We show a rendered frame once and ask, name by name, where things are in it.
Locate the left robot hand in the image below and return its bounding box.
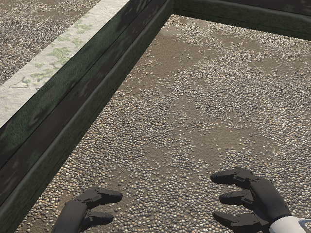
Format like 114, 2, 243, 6
51, 185, 124, 233

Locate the right robot hand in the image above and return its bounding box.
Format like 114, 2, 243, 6
210, 166, 293, 233

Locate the robot right forearm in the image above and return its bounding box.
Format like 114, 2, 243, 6
269, 216, 311, 233

